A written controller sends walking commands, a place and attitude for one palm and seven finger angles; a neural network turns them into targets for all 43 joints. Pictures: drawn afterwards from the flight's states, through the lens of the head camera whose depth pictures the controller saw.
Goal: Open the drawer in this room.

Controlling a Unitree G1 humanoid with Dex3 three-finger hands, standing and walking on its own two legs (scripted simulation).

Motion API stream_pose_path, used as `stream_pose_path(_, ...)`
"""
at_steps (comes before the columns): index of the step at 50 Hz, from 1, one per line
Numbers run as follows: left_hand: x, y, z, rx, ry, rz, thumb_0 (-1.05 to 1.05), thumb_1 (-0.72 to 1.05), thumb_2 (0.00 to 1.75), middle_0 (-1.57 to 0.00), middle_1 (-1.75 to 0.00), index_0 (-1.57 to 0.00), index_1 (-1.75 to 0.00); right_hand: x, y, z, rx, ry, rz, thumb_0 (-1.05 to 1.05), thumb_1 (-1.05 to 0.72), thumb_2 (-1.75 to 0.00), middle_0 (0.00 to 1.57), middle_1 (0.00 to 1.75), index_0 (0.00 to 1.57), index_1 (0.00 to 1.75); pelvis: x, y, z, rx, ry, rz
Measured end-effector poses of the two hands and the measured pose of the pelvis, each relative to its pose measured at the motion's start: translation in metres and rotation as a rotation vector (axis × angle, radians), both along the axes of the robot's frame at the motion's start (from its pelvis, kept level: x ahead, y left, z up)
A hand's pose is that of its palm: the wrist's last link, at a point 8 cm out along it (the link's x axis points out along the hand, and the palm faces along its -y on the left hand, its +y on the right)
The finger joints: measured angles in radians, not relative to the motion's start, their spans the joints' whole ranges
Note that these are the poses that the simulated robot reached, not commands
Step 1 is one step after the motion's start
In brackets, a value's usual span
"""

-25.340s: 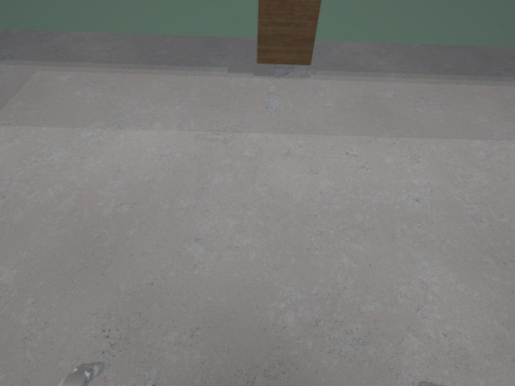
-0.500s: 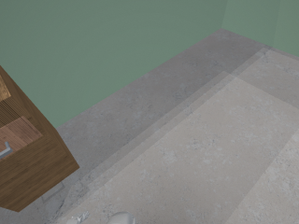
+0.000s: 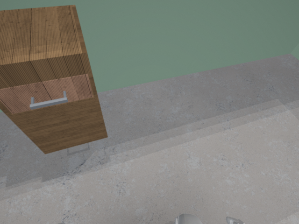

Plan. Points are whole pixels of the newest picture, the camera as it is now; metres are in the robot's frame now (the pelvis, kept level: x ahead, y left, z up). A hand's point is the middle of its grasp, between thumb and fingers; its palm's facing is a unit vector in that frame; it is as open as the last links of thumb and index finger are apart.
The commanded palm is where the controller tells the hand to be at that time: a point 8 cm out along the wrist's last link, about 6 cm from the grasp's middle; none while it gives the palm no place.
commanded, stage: turn to face it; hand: left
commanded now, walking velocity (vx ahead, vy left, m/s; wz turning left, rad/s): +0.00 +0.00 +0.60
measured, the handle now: (49, 99) +0.61 +0.51 -0.22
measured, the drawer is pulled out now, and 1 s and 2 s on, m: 0.00 0.00 0.00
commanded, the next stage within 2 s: take the last steps up to it in 0.54 s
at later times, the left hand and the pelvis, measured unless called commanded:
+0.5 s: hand out of the picture +0.03 +0.16 -0.15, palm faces +0.27 -0.93 -0.27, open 7.4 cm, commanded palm none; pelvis -0.01 -0.05 +0.00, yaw +17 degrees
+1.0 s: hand out of the picture -0.05 +0.21 -0.17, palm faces +0.40 -0.89 -0.20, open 7.4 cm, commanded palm none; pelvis +0.00 +0.01 +0.00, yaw +22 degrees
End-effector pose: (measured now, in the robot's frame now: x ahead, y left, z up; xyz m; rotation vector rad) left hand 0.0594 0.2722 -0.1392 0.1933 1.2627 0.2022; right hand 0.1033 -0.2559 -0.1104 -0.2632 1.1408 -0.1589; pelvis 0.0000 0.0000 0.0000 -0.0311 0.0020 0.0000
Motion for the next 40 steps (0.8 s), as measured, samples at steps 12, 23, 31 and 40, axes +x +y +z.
stream_pose_path(12, 0.035, -0.04, 0.019, 0.024, -0.175, 0.031, 0.0, 0.9, 0.9, -0.2, -0.3, -0.2, -0.3, -0.04, -0.022, -0.033, 0.064, 0.142, 0.015, 0.0, -0.9, -0.9, 0.2, 0.3, 0.21, 0.3, -0.006, -0.031, -0.007, 0.026, 0.02, 0.141)
stream_pose_path(23, -0.035, -0.07, 0.028, 0.039, -0.128, 0.172, 0.0, 0.9, 0.89, -0.2, -0.3, -0.21, -0.3, -0.018, -0.043, -0.038, 0.069, 0.184, 0.125, 0.01, -0.91, -0.9, 0.2, 0.3, 0.2, 0.29, -0.01, -0.05, -0.001, 0.062, -0.005, 0.277)
stream_pose_path(31, -0.116, -0.061, 0.004, -0.009, -0.008, 0.314, 0.0, 0.9, 0.89, -0.2, -0.3, -0.21, -0.3, 0.026, -0.003, -0.028, 0.027, 0.134, 0.267, 0.01, -0.91, -0.9, 0.2, 0.3, 0.2, 0.29, -0.019, -0.033, -0.005, 0.055, 0.002, 0.343)
stream_pose_path(40, -0.186, -0.035, -0.013, -0.06, 0.14, 0.421, 0.01, 0.91, 0.9, -0.2, -0.3, -0.2, -0.3, 0.05, 0.062, -0.008, 0.022, 0.0, 0.378, 0.0, -0.91, -0.9, 0.2, 0.3, 0.2, 0.29, -0.025, -0.002, -0.004, 0.017, -0.012, 0.368)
